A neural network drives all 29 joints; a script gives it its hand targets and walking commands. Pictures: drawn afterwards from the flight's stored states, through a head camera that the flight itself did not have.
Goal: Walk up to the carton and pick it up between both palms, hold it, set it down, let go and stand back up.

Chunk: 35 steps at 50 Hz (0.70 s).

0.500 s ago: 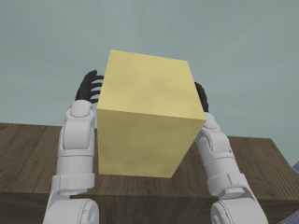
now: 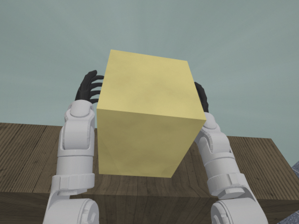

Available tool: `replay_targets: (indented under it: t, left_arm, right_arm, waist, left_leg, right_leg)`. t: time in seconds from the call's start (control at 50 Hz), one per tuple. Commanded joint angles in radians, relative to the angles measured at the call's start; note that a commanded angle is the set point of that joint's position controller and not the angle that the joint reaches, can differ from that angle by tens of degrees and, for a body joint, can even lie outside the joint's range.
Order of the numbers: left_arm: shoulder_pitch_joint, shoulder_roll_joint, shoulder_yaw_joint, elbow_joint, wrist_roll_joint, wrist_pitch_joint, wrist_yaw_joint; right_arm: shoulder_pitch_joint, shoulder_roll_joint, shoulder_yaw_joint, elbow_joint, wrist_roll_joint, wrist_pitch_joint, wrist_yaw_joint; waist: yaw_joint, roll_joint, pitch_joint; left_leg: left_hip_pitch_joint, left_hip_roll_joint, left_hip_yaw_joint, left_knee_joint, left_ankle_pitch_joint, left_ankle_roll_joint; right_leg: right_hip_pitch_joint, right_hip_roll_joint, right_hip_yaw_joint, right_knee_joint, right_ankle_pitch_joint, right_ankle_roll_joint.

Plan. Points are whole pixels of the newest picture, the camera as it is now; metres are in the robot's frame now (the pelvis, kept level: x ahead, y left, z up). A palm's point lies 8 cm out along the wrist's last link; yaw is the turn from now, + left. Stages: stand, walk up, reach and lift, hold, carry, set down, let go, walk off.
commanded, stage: hold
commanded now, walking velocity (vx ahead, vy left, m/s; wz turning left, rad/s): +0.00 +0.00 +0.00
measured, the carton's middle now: (142, 117) +0.36 +0.01 +0.15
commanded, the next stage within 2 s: set down in 1.46 s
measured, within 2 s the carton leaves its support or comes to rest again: neither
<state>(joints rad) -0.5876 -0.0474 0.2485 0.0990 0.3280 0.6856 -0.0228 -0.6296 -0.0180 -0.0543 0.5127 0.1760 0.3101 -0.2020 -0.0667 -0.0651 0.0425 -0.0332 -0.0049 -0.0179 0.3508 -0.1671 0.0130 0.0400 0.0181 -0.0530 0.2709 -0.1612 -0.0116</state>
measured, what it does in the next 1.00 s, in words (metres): stands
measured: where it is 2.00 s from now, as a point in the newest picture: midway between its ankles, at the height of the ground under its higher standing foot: outside the picture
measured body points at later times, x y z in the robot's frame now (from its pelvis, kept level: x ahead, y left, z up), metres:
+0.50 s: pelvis +0.00 +0.00 +0.00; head -0.04 +0.03 +0.45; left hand +0.37 +0.15 +0.19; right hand +0.37 -0.14 +0.17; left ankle +0.03 +0.11 -0.75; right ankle +0.00 -0.11 -0.75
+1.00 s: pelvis +0.00 +0.00 +0.00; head -0.04 +0.03 +0.45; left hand +0.37 +0.15 +0.19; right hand +0.37 -0.14 +0.17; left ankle +0.03 +0.11 -0.75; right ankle +0.00 -0.11 -0.75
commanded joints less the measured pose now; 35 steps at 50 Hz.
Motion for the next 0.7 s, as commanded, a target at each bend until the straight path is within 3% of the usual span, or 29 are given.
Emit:
replay_targets:
  t: [0.0,0.68]
  left_arm:
    - [-0.562,-0.545,-0.469,-0.056,-0.147,-0.039,-0.134]
    - [-0.562,-0.543,-0.467,-0.056,-0.145,-0.039,-0.135]
  right_arm:
    - [-0.795,0.550,0.406,-0.325,0.063,-0.080,0.084]
    - [-0.794,0.549,0.404,-0.323,0.061,-0.083,0.084]
  waist:
    - [-0.011,0.086,-0.366]
    - [-0.012,0.086,-0.365]
  left_leg:
    - [0.137,-0.022,0.028,-0.024,0.250,-0.032]
    - [0.138,-0.022,0.028,-0.025,0.249,-0.032]
  right_leg:
    - [0.034,0.032,-0.024,-0.019,0.188,0.053]
    - [0.034,0.031,-0.025,-0.019,0.188,0.053]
